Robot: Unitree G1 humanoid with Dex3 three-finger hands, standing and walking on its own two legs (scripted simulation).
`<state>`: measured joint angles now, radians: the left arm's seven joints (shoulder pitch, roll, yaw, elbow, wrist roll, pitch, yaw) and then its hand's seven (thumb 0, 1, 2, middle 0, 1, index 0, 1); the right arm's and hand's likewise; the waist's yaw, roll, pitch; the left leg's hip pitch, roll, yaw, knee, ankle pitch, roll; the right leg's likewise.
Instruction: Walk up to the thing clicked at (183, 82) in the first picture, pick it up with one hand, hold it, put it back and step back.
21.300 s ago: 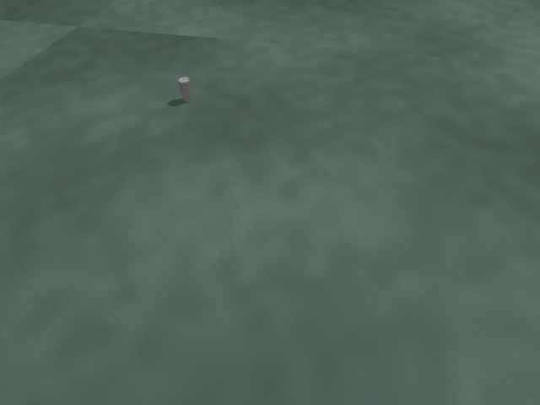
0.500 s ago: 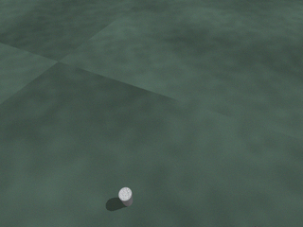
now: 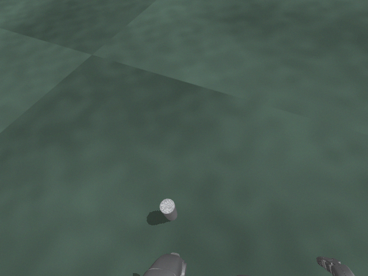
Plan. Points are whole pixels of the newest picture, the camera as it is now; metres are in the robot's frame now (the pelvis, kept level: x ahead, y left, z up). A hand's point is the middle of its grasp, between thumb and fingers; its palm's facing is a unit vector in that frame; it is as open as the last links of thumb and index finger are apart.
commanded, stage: walk up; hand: left
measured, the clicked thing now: (169, 210) +0.47 +0.19 -0.69
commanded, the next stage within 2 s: none
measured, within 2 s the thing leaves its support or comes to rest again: neither
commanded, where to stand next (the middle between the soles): +0.10 +0.00 m, yaw -5 degrees
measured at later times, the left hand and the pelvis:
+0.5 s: hand out of the picture +0.12 +0.29 -0.15, palm faces +0.01 -0.92 -0.38, open 7.4 cm; pelvis +0.06 +0.01 -0.01, yaw +1 degrees
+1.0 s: hand out of the picture +0.09 +0.34 -0.15, palm faces +0.10 -0.91 -0.41, open 7.4 cm; pelvis +0.00 +0.04 -0.01, yaw +5 degrees
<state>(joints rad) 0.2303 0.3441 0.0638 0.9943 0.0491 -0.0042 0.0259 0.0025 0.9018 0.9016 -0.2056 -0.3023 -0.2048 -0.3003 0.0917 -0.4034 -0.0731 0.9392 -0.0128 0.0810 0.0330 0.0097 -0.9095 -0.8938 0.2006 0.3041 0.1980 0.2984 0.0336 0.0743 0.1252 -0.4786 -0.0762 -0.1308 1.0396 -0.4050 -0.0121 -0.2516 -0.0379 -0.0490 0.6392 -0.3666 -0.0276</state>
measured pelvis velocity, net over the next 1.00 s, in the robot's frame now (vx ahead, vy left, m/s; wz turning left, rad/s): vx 0.00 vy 0.04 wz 0.08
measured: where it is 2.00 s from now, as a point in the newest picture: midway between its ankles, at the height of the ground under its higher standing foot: outside the picture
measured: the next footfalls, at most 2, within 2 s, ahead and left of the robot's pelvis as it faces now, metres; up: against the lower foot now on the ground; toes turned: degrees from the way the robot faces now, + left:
left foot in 0.18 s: +0.06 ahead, +0.16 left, +0.00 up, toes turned +4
right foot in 0.52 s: +0.20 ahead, -0.11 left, +0.00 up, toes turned -1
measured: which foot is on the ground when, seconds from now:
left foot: up 0.00-0.16, down 0.18-0.54, up 0.56-0.84, down 0.86-1.00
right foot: down 0.00-0.20, up 0.22-0.50, down 0.52-0.90, up 0.92-1.00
